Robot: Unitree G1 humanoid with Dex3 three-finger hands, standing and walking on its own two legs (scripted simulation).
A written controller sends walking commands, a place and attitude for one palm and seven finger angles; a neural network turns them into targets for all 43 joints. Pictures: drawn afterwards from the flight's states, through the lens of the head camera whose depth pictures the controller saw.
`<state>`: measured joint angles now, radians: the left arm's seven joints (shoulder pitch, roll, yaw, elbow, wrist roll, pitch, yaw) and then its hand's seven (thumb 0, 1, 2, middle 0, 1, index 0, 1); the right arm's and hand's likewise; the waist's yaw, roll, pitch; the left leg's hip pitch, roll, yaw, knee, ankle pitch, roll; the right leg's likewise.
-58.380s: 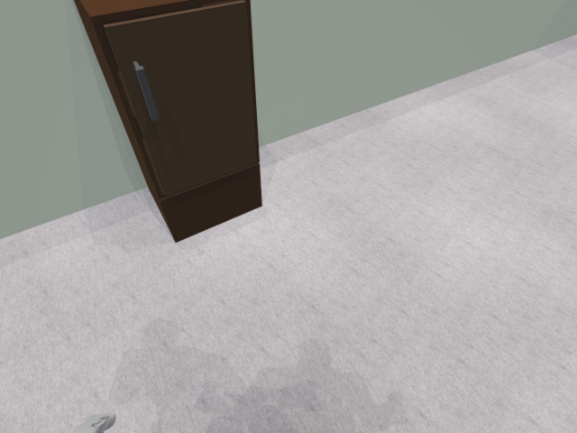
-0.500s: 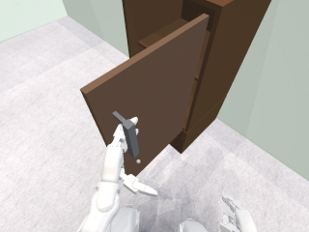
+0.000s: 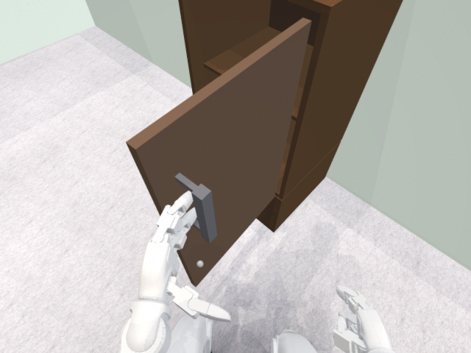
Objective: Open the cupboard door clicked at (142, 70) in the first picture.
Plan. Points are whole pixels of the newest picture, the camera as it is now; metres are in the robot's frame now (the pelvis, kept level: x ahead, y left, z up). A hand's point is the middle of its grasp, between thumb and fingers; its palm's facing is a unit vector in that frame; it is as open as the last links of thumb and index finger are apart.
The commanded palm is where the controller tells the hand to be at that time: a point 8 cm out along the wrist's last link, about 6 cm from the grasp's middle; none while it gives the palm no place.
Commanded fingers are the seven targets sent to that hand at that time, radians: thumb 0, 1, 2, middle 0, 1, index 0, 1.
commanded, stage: slide the hand sideways off the handle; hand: left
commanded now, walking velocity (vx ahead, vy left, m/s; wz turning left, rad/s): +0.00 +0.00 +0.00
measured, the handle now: (197, 210) +0.34 +0.09 +0.05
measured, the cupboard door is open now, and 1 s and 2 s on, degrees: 94 93 93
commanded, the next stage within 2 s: draw the hand back to the body in 0.54 s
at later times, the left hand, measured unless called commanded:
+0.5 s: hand (166, 292) +0.21 +0.11 +0.04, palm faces +0.05 -1.00 -0.02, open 16.1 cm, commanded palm +0.18 +0.17 +0.04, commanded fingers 0.00 -0.50 0.30 -0.15 -0.30 -0.15 -0.30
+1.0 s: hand (119, 293) +0.19 +0.16 +0.11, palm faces +0.04 -1.00 -0.04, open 16.3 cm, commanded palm +0.16 +0.21 +0.11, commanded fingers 0.00 -0.50 0.30 -0.15 -0.30 -0.15 -0.30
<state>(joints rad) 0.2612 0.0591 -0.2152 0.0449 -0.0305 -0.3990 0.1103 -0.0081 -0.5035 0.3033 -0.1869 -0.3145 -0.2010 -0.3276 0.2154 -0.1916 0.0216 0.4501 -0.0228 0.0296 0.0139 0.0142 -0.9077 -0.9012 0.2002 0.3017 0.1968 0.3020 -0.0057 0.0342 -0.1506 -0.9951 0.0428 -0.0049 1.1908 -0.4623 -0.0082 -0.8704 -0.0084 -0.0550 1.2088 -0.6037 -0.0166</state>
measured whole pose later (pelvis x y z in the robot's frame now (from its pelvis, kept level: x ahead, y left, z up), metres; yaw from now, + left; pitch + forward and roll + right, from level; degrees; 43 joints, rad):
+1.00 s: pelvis +0.01 +0.00 +0.02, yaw +1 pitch +11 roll -2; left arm 0.61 0.20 0.04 -0.29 -0.23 -0.31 -0.12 -0.01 -0.50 0.30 -0.15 -0.30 -0.15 -0.30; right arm 0.28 -0.21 0.02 0.41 0.03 -0.02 -0.07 0.02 -0.91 -0.90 0.20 0.30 0.20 0.30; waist 0.01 0.06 -0.17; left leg -0.86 0.05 -0.03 1.11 -0.45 -0.02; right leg -0.72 0.00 -0.08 1.09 -0.58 -0.02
